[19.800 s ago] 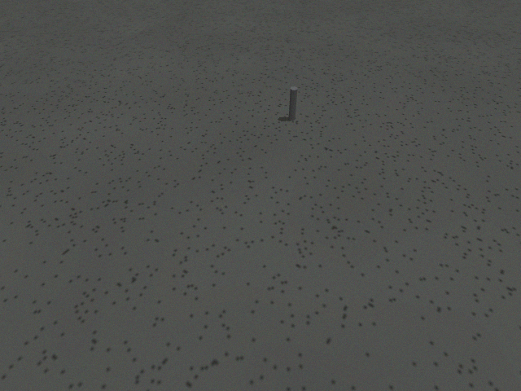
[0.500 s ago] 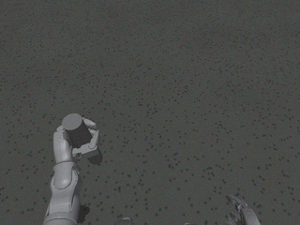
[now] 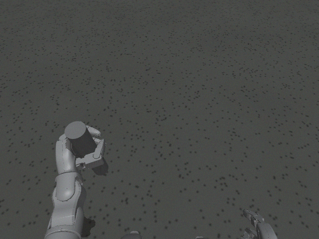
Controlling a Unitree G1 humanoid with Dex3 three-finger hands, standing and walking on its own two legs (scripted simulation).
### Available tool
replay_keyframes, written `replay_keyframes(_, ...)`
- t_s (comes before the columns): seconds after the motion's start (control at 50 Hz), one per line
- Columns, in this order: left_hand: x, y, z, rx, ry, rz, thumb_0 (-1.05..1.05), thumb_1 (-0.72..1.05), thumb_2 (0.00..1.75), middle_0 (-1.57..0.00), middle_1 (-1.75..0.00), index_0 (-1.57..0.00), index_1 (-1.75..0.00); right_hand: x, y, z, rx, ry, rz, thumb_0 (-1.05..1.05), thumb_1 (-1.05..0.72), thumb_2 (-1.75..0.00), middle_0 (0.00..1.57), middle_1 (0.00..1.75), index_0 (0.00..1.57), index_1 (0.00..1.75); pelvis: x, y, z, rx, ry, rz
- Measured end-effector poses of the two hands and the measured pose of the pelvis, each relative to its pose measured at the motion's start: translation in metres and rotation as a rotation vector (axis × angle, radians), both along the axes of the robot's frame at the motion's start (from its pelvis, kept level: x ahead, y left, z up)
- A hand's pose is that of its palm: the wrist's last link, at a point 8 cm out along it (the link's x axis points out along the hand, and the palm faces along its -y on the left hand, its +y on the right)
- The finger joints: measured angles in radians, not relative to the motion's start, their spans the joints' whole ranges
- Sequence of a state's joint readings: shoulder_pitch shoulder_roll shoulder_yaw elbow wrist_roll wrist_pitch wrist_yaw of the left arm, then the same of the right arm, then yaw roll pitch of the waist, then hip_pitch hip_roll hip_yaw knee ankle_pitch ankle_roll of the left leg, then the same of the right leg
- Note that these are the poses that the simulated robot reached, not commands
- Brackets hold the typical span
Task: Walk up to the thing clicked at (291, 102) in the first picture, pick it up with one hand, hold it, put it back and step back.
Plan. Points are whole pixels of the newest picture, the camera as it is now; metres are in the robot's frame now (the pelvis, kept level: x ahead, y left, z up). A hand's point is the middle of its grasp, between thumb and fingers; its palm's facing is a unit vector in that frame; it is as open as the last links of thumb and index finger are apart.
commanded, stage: hold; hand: left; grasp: from the side
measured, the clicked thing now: (90, 152) +0.32 +0.20 +0.02
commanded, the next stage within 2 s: crouch in 1.02 s
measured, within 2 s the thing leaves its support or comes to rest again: neither
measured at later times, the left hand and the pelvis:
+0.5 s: hand (93, 145) +0.33 +0.19 +0.05, palm faces +0.24 -0.97 +0.00, open 5.4 cm; pelvis +0.00 +0.00 +0.00, yaw +0 degrees
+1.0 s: hand (94, 145) +0.33 +0.18 +0.05, palm faces +0.24 -0.97 +0.00, open 5.4 cm; pelvis +0.00 +0.00 +0.00, yaw +0 degrees
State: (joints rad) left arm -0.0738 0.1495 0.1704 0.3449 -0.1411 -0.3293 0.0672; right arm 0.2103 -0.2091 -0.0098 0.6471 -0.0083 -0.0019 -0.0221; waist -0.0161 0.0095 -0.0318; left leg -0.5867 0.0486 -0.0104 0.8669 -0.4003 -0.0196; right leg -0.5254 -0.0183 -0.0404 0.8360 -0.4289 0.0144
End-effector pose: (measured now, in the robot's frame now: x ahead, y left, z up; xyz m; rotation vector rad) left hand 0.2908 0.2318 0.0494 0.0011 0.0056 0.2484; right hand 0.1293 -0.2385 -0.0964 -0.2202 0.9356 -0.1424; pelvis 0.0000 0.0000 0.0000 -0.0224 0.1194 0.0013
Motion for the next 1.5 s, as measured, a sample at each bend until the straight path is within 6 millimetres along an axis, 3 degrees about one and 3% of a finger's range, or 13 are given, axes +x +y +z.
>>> replay_keyframes(1.22,0.002,-0.002,0.001,0.000,0.000,-0.002,0.04,0.13,1.16,-0.98,-1.13,-1.02,-1.16,-0.003,0.002,0.001,0.002,-0.002,-0.004,0.01,-0.90,-0.91,0.20,0.30,0.20,0.30,-0.002,0.001,0.002,0.001,-0.006,-0.001)
replay_keyframes(1.36,0.003,0.001,-0.022,-0.009,0.030,0.011,0.04,0.13,1.16,-0.98,-1.13,-1.02,-1.16,-0.006,-0.002,-0.005,-0.008,0.010,0.003,0.01,-0.88,-0.90,0.20,0.30,0.20,0.30,-0.006,0.000,-0.005,0.001,0.027,-0.001)
replay_keyframes(1.5,0.007,0.009,-0.072,-0.006,0.057,0.031,0.04,0.13,1.16,-0.98,-1.13,-1.02,-1.16,-0.018,-0.010,-0.030,-0.033,0.065,0.020,0.01,-0.87,-0.90,0.20,0.30,0.20,0.30,-0.016,0.000,-0.029,-0.001,0.118,-0.005)
